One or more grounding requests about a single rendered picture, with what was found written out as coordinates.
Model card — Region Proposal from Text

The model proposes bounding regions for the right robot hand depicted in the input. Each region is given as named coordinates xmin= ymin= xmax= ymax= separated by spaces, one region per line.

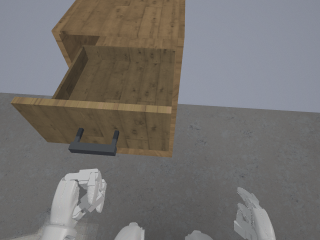
xmin=234 ymin=187 xmax=276 ymax=240

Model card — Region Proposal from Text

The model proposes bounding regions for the left robot thigh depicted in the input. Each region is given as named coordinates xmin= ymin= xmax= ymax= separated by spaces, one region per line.
xmin=114 ymin=225 xmax=145 ymax=240

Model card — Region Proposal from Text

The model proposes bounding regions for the drawer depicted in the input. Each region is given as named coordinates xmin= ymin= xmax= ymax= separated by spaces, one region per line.
xmin=11 ymin=45 xmax=176 ymax=151

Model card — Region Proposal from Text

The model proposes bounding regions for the left robot hand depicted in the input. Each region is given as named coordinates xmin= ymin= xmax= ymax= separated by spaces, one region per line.
xmin=49 ymin=168 xmax=107 ymax=228

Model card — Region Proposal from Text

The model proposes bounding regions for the handle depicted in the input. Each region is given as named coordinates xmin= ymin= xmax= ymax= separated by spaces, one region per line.
xmin=68 ymin=128 xmax=120 ymax=156

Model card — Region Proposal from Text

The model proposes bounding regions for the cabinet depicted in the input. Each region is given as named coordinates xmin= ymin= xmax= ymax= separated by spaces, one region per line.
xmin=51 ymin=0 xmax=186 ymax=158

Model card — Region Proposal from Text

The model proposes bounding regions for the robot left forearm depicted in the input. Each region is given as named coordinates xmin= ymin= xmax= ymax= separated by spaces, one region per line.
xmin=41 ymin=224 xmax=77 ymax=240

